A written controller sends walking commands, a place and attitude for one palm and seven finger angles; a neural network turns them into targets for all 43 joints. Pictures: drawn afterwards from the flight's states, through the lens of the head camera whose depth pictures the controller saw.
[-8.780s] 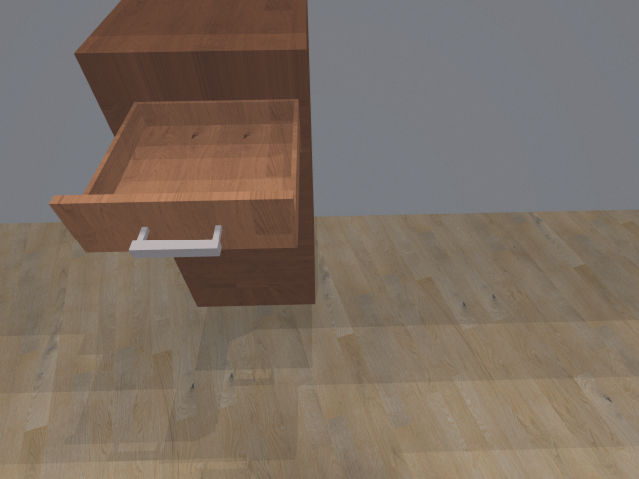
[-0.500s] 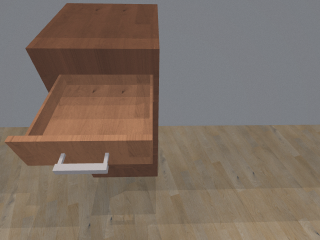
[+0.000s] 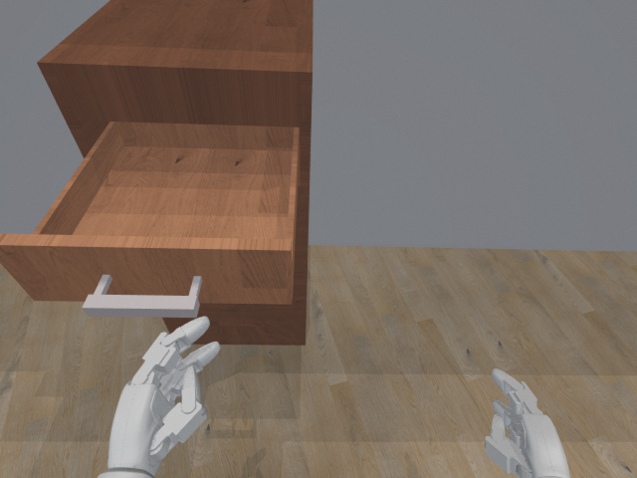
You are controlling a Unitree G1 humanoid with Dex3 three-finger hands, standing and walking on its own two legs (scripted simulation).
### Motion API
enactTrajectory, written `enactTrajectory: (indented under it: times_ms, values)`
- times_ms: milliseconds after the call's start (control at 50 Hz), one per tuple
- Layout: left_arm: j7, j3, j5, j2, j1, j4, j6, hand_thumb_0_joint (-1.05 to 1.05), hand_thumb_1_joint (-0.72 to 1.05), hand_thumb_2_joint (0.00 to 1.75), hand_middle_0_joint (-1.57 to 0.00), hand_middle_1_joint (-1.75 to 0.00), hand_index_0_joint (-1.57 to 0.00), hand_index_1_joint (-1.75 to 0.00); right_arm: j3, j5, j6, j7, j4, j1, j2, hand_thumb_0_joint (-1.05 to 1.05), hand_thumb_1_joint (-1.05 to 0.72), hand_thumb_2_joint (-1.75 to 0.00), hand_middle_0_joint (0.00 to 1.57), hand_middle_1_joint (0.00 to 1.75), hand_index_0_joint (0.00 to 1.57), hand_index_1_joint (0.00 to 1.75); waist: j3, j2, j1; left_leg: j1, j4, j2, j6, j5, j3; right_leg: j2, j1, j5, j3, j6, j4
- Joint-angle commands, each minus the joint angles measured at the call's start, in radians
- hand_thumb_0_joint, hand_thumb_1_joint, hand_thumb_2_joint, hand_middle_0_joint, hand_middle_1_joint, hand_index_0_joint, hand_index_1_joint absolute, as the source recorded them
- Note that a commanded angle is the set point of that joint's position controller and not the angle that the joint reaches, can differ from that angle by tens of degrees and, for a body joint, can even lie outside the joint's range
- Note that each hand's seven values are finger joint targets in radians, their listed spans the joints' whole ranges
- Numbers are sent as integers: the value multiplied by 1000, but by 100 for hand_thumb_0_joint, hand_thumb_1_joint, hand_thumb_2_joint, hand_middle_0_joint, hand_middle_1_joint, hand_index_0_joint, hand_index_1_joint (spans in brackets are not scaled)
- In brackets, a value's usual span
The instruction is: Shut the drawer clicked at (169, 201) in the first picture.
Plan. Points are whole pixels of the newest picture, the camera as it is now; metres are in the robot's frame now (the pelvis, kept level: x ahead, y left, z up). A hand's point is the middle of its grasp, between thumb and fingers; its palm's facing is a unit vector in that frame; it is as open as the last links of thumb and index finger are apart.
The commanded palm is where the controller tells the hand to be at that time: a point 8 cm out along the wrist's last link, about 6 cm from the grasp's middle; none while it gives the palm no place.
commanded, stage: raise the hand and make a fist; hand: left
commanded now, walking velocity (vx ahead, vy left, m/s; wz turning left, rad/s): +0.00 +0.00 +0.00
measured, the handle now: (147, 294) +0.34 +0.25 +0.03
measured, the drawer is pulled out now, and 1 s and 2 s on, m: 0.29 0.29 0.29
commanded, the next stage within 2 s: bring the fist close to the handle in 1.56 s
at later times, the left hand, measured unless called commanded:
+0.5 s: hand (161, 413) +0.19 +0.18 +0.05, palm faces +0.07 -1.00 -0.04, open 3.8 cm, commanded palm +0.13 +0.24 +0.06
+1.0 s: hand (112, 416) +0.16 +0.20 +0.11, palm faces +0.09 -0.99 -0.06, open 3.1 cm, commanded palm +0.12 +0.25 +0.12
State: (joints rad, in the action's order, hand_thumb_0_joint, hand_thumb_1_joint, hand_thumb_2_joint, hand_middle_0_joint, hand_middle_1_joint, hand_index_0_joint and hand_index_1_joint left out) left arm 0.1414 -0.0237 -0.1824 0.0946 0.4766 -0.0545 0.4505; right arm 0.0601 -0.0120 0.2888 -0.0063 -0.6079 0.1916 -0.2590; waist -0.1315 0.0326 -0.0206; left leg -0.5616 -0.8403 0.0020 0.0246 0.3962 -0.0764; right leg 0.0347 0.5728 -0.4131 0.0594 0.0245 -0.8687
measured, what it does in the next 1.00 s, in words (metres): stands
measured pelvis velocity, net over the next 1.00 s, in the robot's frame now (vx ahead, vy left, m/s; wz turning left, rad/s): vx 0.01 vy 0.01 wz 0.04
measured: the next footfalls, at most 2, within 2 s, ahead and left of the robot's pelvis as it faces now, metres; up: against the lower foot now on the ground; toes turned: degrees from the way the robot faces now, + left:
none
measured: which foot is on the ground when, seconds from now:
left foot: down 0.00-1.00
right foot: down 0.00-1.00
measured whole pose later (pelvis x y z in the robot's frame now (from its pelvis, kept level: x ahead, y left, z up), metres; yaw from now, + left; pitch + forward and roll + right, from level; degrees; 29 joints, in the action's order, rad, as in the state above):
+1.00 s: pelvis +0.01 +0.01 +0.00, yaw +3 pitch +4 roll -2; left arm 0.22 -0.14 -0.27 0.22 0.62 0.35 0.20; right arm -0.04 -0.06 0.30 0.04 -0.53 0.20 -0.20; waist -0.12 -0.05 0.05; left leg -0.51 -0.86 0.00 0.04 0.43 -0.02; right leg 0.02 0.46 -0.42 0.11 0.01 -0.81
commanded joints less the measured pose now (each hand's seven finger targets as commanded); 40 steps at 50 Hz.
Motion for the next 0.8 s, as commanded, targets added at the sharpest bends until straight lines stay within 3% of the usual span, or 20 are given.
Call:
enactTrajectory:
  times_ms: [0, 20, 80, 100, 120, 180, 200, 240, 280, 300, 320, 360, 400, 480, 500, 540, 600, 640, 700, 780]
  values:
    - [58, -205, 14, 234, 204, 227, 120, 0, 90, 90, -56, -69, -56, -69, 40, 5, -10, -16, 231, -101, -89, 0, -90, -90, 20, 30, 20, 30, -68, -150, 126, -120, 2, -31, -25, -147, 23, -26, -14, 180, -7, 31, -21]
    - [45, -172, 8, 215, 162, 330, 117, 0, 90, 90, -58, -71, -58, -71, 33, 3, -20, -12, 268, -113, -81, 0, -90, -90, 20, 30, 20, 30, -103, -207, 113, -102, -4, -28, -18, -126, 25, -26, -1, 146, -18, 33, -20]
    - [-4, -191, -37, 208, 63, 518, 150, 0, 90, 90, -64, -78, -64, -78, 27, 0, -28, 11, 267, -52, -55, 0, -90, -90, 20, 30, 20, 30, -189, -231, 56, -43, -69, -14, 1, -169, 56, -36, 23, 180, -45, 23, -6]
    - [-1, -184, -50, 221, -18, 594, 168, 0, 90, 90, -66, -80, -66, -80, 22, 4, -28, 20, 258, -25, -64, 0, -90, -90, 20, 30, 20, 30, -199, -189, 21, -53, -97, -9, 6, -161, 73, -43, 49, 173, -52, 17, -9]
    - [8, -177, -61, 212, -24, 597, 182, 0, 90, 90, -68, -82, -68, -82, 21, 3, -25, 31, 245, -21, -61, 0, -90, -90, 20, 30, 20, 30, -199, -184, 7, -61, -120, -7, 8, -155, 80, -42, 68, 157, -70, 14, 5]
    - [104, -102, -92, 189, -87, 502, 207, 0, 90, 90, -74, -88, -74, -88, -2, -11, 18, 47, 208, -32, -81, 0, -90, -90, 20, 30, 20, 30, -54, -103, -62, -158, -168, 2, 13, -15, 103, -35, 156, -54, -117, 1, 81]
    - [148, -85, -103, 187, -102, 448, 184, 0, 90, 90, -76, -91, -76, -91, -11, -18, 23, 55, 202, -36, -90, 0, -90, -90, 20, 30, 20, 30, -23, -36, -81, -183, -184, 5, 17, 2, 105, -30, 154, -92, -138, -7, 110]
    - [222, -84, -111, 208, -77, 348, 96, 0, 90, 90, -80, -95, -80, -95, -16, -33, 33, 70, 202, -35, -101, 0, -90, -90, 20, 30, 20, 30, -25, 20, -69, -209, -169, 5, 19, 34, 102, -15, 117, -155, -170, -22, 157]
    - [262, -162, -126, 276, -44, 269, -33, 0, 90, 90, -84, -99, -84, -99, -18, -52, 26, 87, 214, -49, -111, 0, -90, -90, 20, 30, 20, 30, -57, 49, -31, -223, -139, -3, 20, 45, 95, 7, 40, -212, -202, -35, 204]
    - [265, -229, -131, 328, -11, 216, -101, 0, 90, 90, -86, -101, -86, -101, -19, -58, 18, 93, 218, -76, -111, 0, -90, -90, 20, 30, 20, 30, -63, 42, 3, -222, -129, -7, 17, 37, 93, 17, 2, -217, -219, -38, 216]
    - [259, -267, -147, 332, 1, 258, -148, 0, 90, 90, -88, -104, -88, -104, -22, -57, 10, 95, 231, -76, -103, 0, -90, -90, 20, 30, 20, 30, -128, 34, 29, -198, -107, -14, 15, 1, 95, 33, -70, -166, -221, -45, 216]
    - [209, -342, -175, 329, 68, 316, -215, 0, 90, 90, -92, -108, -92, -108, -21, -54, -8, 100, 244, -102, -70, 0, -90, -90, 20, 30, 20, 30, -170, 32, 75, -158, -70, -17, 5, -54, 96, 47, -152, -57, -202, -56, 207]
    - [129, -409, -201, 327, 97, 349, -212, 0, 90, 90, -96, -112, -96, -112, -21, -48, -18, 101, 227, -119, -46, 0, -90, -90, 20, 30, 20, 30, -165, 68, 99, -138, -43, -10, -5, -100, 106, 38, -193, 49, -171, -58, 187]
    - [55, -382, -161, 287, 174, 448, -95, 0, 90, 90, -104, -121, -104, -121, -2, -38, 1, 79, 194, -70, -29, 0, -90, -90, 20, 30, 20, 30, -124, -39, 90, -67, 8, -3, -9, -200, 90, 12, -167, 263, -97, -42, 131]
    - [58, -369, -146, 289, 189, 443, -70, 0, 90, 90, -106, -123, -106, -123, 1, -35, 7, 74, 191, -67, -35, 0, -90, -90, 20, 30, 20, 30, -121, -7, 83, -71, 11, -2, -6, -208, 94, 10, -168, 275, -93, -46, 130]
    - [99, -302, -129, 261, 205, 427, -32, 0, 90, 90, -110, -127, -110, -127, 5, -38, 28, 65, 180, -53, -51, 0, -90, -90, 20, 30, 20, 30, -85, -33, 49, -50, 13, -3, -3, -203, 93, 6, -119, 284, -89, -48, 138]
    - [179, -202, -153, 210, 166, 427, -23, 0, 90, 90, -116, -134, -116, -134, -2, -48, 68, 69, 192, -55, -77, 0, -90, -90, 20, 30, 20, 30, -14, -30, 10, -25, 21, -4, 5, -151, 101, -1, -60, 164, -94, -39, 187]
    - [201, -219, -170, 238, 163, 454, -29, 0, 90, 90, -120, -138, -120, -138, 2, -55, 90, 78, 195, -36, -91, 0, -90, -90, 20, 30, 20, 30, -49, -31, 16, 9, 34, -4, 7, -139, 105, -8, -67, 114, -91, -29, 203]
    - [160, -278, -158, 301, 115, 527, -32, 0, 90, 90, -126, -145, -126, -145, -1, -48, 104, 85, 186, -37, -98, 0, -90, -90, 20, 30, 20, 30, -69, -67, 35, 52, 66, -1, 8, -135, 113, -24, -77, 64, -50, -10, 191]
    - [89, -260, -134, 246, 182, 594, -49, 0, 90, 90, -134, -153, -134, -153, -10, -43, 96, 68, 204, -41, -73, 0, -90, -90, 20, 30, 20, 30, -92, -108, 61, 114, 108, 4, 1, -202, 115, -38, -97, 169, 24, -1, 143]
